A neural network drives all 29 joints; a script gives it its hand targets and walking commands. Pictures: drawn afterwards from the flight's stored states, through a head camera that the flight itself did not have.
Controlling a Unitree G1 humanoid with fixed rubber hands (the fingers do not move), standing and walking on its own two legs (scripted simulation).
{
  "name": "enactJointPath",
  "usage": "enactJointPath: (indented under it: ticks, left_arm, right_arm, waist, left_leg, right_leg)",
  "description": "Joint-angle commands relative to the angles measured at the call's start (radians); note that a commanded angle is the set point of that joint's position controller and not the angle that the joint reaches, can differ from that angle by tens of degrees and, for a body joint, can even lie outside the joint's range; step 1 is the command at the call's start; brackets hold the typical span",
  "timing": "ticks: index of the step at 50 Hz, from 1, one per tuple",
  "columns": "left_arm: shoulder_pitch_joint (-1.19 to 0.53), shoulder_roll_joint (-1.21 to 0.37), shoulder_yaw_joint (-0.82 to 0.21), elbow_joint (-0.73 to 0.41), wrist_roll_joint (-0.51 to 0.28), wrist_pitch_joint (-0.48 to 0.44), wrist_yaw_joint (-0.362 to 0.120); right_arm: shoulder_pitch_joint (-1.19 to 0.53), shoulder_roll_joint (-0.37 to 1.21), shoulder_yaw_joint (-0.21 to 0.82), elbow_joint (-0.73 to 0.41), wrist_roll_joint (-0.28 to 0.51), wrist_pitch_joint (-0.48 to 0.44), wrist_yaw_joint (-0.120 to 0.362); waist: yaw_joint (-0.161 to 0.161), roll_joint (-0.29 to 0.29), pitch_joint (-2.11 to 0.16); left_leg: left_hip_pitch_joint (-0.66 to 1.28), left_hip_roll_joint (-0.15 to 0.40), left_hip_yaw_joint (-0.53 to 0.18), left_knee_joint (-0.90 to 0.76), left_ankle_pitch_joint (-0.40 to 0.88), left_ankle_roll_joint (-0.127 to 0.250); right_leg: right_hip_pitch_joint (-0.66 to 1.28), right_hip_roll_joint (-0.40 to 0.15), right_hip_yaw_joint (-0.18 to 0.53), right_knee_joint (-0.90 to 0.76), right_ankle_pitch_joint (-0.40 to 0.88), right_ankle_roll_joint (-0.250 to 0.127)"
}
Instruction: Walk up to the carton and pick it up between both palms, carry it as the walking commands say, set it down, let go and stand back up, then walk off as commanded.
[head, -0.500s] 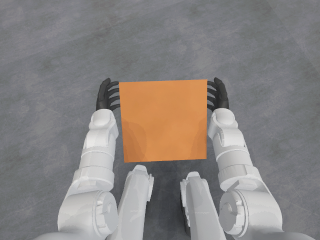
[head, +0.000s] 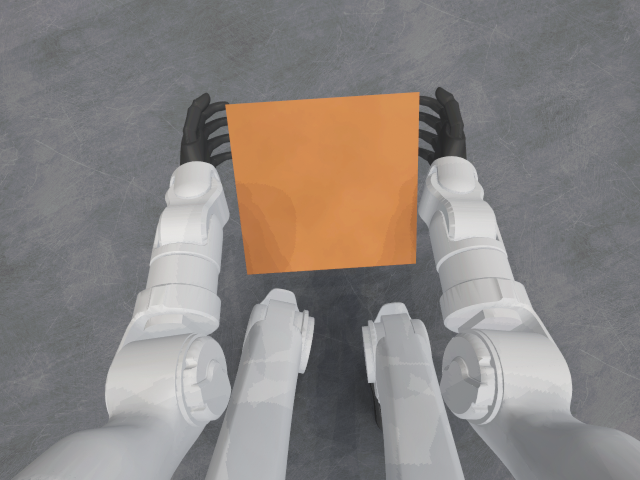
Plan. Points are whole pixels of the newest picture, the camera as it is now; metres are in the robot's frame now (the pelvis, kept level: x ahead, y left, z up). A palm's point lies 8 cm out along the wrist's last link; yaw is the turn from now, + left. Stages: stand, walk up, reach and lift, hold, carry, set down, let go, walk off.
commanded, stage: set down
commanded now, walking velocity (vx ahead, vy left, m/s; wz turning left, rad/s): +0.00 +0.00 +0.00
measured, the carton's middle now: (323, 173) +0.48 +0.05 -0.21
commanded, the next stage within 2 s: none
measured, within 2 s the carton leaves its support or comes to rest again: neither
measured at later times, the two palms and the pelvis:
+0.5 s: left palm (217, 166) +0.47 +0.20 -0.19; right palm (425, 162) +0.50 -0.09 -0.18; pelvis -0.01 +0.00 -0.06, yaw +0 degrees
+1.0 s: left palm (225, 162) +0.49 +0.20 -0.23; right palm (419, 161) +0.52 -0.10 -0.23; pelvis -0.01 +0.00 -0.10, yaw -1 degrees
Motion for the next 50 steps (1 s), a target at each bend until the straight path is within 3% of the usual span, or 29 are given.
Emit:
enactJointPath:
  ticks: [1, 37, 43, 50]
  left_arm:
    - [-0.649, -0.898, -0.511, -0.033, -0.108, -0.029, -0.290]
    - [-0.897, -0.750, -0.508, -0.009, -0.185, -0.062, -0.294]
    - [-0.848, -0.717, -0.449, 0.065, -0.167, -0.062, -0.311]
    - [-0.829, -0.684, -0.384, 0.112, -0.134, -0.059, -0.334]
  right_arm:
    - [-0.637, 0.922, 0.468, -0.035, 0.093, -0.030, 0.273]
    - [-0.870, 0.807, 0.461, 0.021, 0.167, -0.051, 0.265]
    - [-0.838, 0.809, 0.438, 0.077, 0.148, -0.049, 0.267]
    - [-0.801, 0.790, 0.381, 0.139, 0.116, -0.045, 0.274]
  waist:
    - [0.035, 0.022, -1.043]
    - [0.054, 0.012, -1.017]
    - [0.067, -0.046, -0.885]
    - [0.065, -0.046, -0.792]
  left_leg:
    - [0.653, -0.040, 0.185, -0.126, 0.252, 0.024]
    - [0.464, -0.015, 0.199, 0.139, 0.295, 0.022]
    - [0.383, -0.011, 0.198, 0.167, 0.287, 0.032]
    - [0.306, -0.008, 0.199, 0.180, 0.250, 0.041]
  right_leg:
    - [0.445, 0.049, -0.161, -0.143, 0.192, -0.033]
    - [0.282, 0.037, -0.185, 0.129, 0.230, -0.036]
    - [0.240, 0.035, -0.184, 0.145, 0.234, -0.035]
    - [0.188, 0.035, -0.176, 0.143, 0.216, -0.042]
